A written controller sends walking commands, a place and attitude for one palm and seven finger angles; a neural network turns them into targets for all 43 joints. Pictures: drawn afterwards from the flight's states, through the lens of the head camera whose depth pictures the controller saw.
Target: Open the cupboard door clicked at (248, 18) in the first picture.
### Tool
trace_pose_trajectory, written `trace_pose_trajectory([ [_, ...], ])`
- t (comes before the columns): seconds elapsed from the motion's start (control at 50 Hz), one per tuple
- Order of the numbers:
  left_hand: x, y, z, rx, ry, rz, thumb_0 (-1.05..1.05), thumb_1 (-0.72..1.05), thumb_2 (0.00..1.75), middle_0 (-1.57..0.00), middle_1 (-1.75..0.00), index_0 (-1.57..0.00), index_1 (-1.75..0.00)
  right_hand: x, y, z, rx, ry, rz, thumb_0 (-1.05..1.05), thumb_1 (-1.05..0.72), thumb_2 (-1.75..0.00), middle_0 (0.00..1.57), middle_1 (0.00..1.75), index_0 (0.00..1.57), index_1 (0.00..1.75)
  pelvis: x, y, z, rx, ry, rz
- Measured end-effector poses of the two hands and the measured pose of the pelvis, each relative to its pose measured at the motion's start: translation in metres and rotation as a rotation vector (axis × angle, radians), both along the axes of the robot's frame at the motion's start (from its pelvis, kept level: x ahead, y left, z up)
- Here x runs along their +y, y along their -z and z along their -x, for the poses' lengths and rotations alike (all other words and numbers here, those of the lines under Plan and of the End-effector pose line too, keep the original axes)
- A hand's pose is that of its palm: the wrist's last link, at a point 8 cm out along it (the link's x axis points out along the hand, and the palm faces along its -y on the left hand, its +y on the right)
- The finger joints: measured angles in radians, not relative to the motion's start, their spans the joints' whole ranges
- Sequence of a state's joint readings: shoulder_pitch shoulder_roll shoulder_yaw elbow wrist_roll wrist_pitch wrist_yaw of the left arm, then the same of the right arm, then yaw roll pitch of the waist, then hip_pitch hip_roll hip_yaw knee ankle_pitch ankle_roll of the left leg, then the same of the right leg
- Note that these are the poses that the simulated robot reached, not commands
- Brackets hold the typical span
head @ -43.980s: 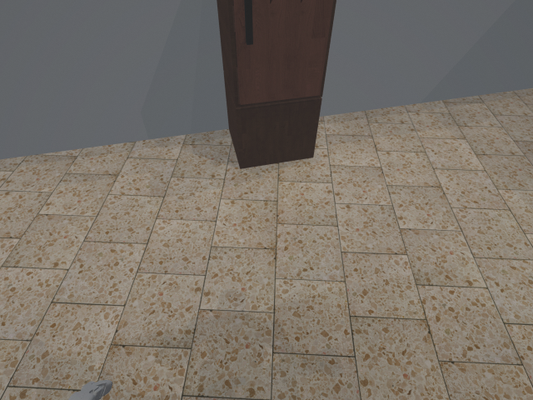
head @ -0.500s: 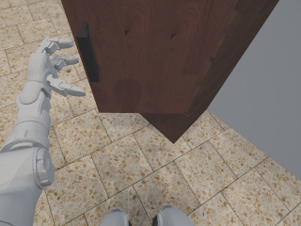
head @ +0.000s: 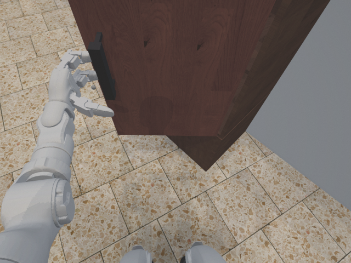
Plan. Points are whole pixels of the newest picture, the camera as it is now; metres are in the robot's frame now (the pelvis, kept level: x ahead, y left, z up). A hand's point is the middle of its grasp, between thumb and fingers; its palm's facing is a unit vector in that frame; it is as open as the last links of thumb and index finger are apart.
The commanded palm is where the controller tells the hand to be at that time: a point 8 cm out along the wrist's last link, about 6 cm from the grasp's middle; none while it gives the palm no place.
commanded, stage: slide the fingers in behind the handle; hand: left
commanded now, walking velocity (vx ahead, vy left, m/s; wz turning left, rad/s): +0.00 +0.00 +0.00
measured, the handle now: (105, 68) +0.56 +0.14 +0.08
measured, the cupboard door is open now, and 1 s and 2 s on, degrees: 45 46 48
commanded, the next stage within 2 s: close the thumb around the handle in 0.86 s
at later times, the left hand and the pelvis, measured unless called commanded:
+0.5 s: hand (97, 87) +0.49 +0.15 +0.09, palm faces -0.01 -1.00 -0.02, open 14.3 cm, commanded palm +0.46 +0.18 +0.09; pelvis +0.00 -0.01 +0.00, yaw +1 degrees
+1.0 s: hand (102, 88) +0.49 +0.14 +0.09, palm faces -0.04 -1.00 -0.03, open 14.4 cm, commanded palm +0.46 +0.18 +0.09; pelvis +0.01 +0.00 +0.00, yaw +1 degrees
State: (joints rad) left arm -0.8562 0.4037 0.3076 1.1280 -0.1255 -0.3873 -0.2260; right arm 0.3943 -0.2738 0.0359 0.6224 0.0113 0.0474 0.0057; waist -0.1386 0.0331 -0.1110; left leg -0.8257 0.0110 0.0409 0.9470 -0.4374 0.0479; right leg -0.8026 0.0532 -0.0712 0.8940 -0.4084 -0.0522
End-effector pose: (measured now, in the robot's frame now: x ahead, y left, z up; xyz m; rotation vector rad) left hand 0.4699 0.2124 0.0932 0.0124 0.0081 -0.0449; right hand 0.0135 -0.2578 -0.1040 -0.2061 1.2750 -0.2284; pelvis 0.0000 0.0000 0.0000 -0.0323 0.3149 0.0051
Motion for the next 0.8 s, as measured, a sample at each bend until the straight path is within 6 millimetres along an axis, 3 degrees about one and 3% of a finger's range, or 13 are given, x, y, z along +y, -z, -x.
trace_pose_trajectory([
  [0.36, -0.006, 0.001, 0.000, 0.005, -0.027, -0.011, -0.01, -0.50, 0.30, -0.27, -1.21, -0.27, -1.20, -0.009, 0.004, -0.004, 0.008, -0.022, -0.007, 0.00, -0.90, -0.90, 0.20, 0.30, 0.20, 0.30, -0.008, 0.001, 0.000, 0.008, -0.017, -0.004],
  [0.8, -0.012, 0.002, 0.004, -0.005, -0.032, -0.011, -0.01, -0.50, 0.30, -0.21, -1.18, -0.21, -1.16, 0.001, 0.005, -0.019, -0.017, -0.030, -0.029, 0.00, -0.91, -0.90, 0.20, 0.30, 0.20, 0.30, 0.000, -0.001, -0.007, 0.000, -0.016, -0.003],
])
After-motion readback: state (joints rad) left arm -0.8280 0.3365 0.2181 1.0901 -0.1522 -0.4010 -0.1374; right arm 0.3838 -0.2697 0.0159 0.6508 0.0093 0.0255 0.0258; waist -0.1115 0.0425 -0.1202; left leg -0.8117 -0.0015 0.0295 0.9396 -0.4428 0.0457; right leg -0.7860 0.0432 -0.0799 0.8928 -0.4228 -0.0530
